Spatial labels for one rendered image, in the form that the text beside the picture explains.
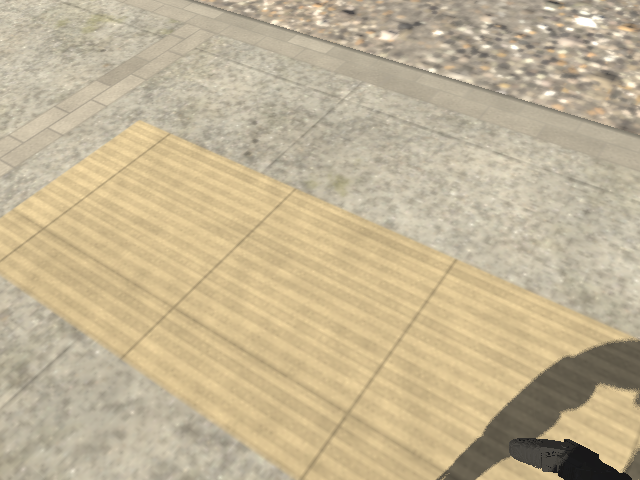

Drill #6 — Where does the right robot hand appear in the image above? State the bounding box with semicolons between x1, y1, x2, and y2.
509;438;632;480

